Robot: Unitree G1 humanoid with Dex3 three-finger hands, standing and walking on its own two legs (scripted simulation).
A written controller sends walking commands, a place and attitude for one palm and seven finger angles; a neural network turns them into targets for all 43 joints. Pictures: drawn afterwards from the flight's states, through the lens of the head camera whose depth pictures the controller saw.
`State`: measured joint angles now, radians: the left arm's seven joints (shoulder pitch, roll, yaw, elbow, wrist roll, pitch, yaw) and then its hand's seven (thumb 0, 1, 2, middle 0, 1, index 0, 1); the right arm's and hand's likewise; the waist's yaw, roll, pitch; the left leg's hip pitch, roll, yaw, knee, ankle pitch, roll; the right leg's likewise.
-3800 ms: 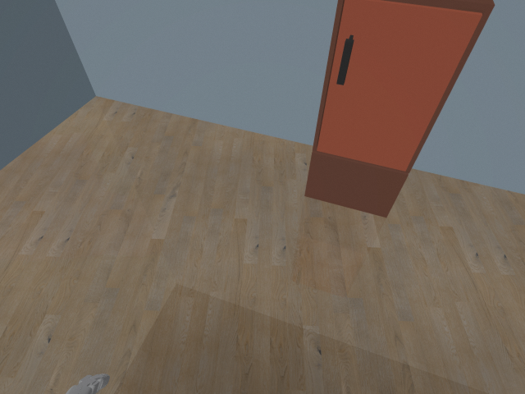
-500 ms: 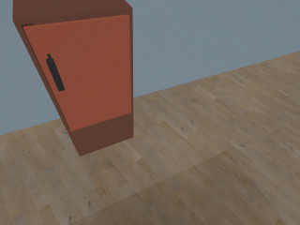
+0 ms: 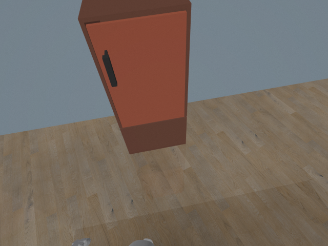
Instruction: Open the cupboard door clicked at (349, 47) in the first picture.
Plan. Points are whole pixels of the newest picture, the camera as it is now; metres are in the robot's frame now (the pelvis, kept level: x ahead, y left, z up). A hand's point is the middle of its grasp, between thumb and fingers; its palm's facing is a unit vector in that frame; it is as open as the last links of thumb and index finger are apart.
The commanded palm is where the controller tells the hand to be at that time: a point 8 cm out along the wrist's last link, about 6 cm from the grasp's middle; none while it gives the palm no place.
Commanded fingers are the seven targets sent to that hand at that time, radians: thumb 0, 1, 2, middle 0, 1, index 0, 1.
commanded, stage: turn to face it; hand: left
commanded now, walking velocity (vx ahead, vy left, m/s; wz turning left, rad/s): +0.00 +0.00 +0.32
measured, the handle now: (110, 68) +0.77 +0.26 -0.01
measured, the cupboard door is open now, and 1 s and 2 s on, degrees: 0 0 0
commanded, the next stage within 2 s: take the last steps up to it in 0.14 s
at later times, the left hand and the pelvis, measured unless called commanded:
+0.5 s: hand out of the picture -0.07 +0.23 -0.18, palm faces +0.20 -0.96 -0.18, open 7.4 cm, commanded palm none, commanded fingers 0.00 0.90 0.90 -0.20 -0.30 -0.20 -0.30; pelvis -0.01 +0.04 +0.01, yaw +9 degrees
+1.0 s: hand (116, 211) +0.25 +0.18 -0.17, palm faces +0.08 -0.98 -0.17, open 7.3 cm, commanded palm none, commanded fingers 0.00 0.90 0.90 -0.20 -0.30 -0.20 -0.30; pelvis +0.15 -0.01 -0.01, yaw +7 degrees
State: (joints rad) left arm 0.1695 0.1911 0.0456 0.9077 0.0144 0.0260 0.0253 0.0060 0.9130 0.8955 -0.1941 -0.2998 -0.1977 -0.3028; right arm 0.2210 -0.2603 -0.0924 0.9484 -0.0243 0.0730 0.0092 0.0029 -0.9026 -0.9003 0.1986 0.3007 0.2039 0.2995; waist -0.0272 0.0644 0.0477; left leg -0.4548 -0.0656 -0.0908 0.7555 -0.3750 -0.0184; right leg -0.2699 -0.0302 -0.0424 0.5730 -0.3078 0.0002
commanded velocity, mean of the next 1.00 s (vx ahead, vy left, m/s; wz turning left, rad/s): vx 0.22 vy -0.08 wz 0.03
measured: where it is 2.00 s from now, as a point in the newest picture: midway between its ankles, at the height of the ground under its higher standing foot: (183, 245)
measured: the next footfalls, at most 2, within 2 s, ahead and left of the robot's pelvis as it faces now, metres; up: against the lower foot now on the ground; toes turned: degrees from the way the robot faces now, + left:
left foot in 0.38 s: -0.03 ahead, +0.13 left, +0.00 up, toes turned +13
right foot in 0.92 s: +0.27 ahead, -0.11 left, +0.00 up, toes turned -1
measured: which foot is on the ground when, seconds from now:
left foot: up 0.00-0.36, down 0.38-0.92, up 0.94-1.00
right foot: down 0.00-0.38, up 0.40-0.90, down 0.92-1.00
